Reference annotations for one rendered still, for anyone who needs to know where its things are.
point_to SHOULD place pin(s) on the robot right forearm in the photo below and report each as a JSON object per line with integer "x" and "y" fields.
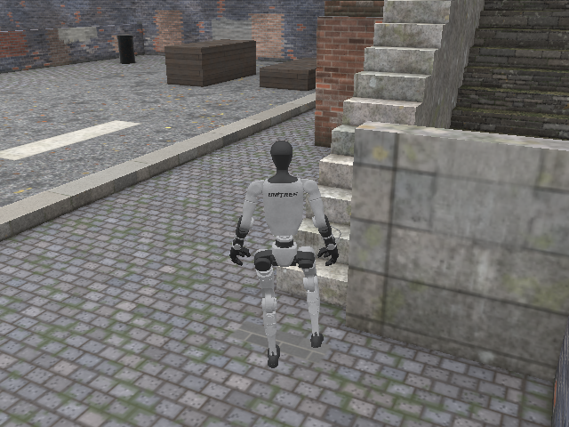
{"x": 327, "y": 235}

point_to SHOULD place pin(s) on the robot right hand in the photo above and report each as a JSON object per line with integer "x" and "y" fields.
{"x": 326, "y": 252}

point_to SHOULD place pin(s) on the left robot foot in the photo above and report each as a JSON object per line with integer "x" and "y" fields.
{"x": 273, "y": 360}

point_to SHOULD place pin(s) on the right robot shin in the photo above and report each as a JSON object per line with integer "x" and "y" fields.
{"x": 313, "y": 301}

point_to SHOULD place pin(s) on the left robot upper arm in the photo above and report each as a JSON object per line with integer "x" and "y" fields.
{"x": 254, "y": 189}

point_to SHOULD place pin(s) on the robot left hand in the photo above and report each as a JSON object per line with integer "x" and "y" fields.
{"x": 242, "y": 252}

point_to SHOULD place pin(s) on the robot left forearm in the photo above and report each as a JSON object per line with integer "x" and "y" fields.
{"x": 239, "y": 236}

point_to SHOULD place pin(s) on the right robot upper arm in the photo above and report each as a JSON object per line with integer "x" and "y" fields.
{"x": 316, "y": 203}

